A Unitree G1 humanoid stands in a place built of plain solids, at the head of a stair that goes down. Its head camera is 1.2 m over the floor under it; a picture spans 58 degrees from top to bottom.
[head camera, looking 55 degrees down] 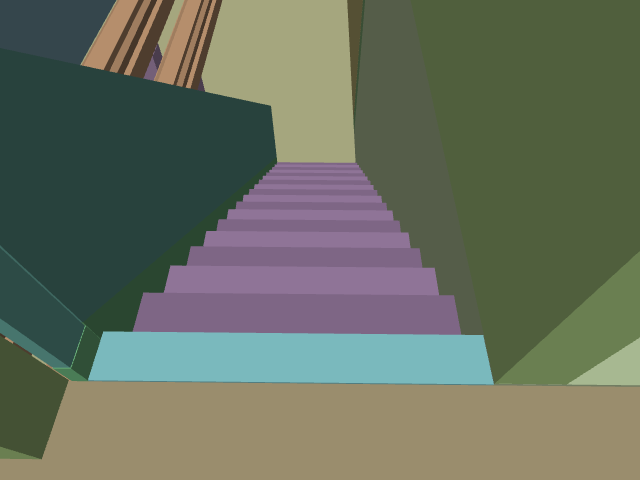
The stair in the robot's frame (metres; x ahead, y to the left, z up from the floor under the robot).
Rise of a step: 0.18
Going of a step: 0.23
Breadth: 1.12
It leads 1 degrees to the right of straight ahead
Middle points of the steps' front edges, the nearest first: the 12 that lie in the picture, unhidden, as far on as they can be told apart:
0.51 0.08 0.00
0.73 0.08 -0.18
0.96 0.08 -0.37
1.19 0.07 -0.55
1.41 0.07 -0.73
1.64 0.07 -0.92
1.86 0.07 -1.10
2.09 0.06 -1.28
2.31 0.06 -1.47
2.54 0.06 -1.65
2.77 0.06 -1.84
2.99 0.06 -2.02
